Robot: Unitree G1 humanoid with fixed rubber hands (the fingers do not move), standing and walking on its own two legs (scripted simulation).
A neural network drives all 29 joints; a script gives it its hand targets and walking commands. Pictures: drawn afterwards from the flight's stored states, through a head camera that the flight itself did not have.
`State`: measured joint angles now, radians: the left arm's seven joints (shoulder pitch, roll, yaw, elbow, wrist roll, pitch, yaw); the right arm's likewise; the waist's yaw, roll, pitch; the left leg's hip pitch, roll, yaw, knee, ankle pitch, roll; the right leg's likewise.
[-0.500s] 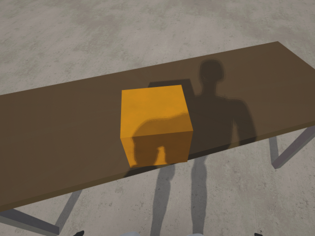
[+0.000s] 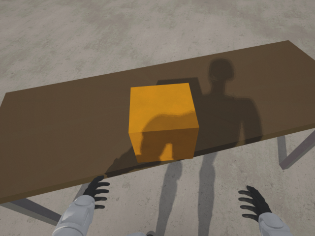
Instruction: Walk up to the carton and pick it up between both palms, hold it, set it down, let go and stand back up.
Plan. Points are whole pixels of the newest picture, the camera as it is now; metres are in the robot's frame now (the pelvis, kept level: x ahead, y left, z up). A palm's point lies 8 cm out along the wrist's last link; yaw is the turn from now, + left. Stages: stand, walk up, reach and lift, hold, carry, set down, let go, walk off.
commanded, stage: reach and lift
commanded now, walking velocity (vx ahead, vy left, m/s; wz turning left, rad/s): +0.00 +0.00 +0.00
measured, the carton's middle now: (162, 123) +0.45 +0.02 -0.04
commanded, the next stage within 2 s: none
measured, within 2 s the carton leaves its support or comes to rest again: neither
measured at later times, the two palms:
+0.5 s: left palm (88, 218) +0.17 +0.22 -0.09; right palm (252, 224) +0.16 -0.21 -0.11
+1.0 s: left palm (91, 208) +0.19 +0.21 -0.07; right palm (244, 202) +0.21 -0.19 -0.07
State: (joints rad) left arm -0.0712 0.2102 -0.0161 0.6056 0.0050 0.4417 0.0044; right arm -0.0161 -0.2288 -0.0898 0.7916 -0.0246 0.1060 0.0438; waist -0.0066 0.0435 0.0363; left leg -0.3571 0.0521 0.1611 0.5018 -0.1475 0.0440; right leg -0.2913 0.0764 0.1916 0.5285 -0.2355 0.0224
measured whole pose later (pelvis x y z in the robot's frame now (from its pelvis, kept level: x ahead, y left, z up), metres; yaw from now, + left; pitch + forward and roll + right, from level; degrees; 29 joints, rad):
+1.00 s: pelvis +0.02 +0.01 +0.00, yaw +2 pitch +0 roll -1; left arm 0.16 0.10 -0.03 0.56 -0.07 -0.11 0.12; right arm 0.10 -0.12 -0.09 0.71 0.04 -0.26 0.05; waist -0.02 0.03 0.03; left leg -0.35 0.03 0.13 0.52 -0.18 0.06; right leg -0.25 0.05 0.16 0.52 -0.27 0.03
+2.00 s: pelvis -0.01 -0.02 -0.01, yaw +2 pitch +2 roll -1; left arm -0.26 0.15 -0.01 0.69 -0.19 -0.27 0.06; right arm -0.31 -0.11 0.00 0.73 0.16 -0.25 -0.07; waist 0.00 0.01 0.06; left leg -0.45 0.06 0.11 0.56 -0.14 0.03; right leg -0.37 0.04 0.03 0.61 -0.28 -0.02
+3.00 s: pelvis +0.05 -0.03 +0.01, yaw +5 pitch +6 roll -1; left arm -0.67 0.20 0.10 0.64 -0.10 0.25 0.07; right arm -0.74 -0.16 0.01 0.83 0.27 0.10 -0.19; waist 0.02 -0.02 -0.06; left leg -0.39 0.05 0.05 0.42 -0.14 0.00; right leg -0.24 0.05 -0.03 0.37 -0.24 -0.03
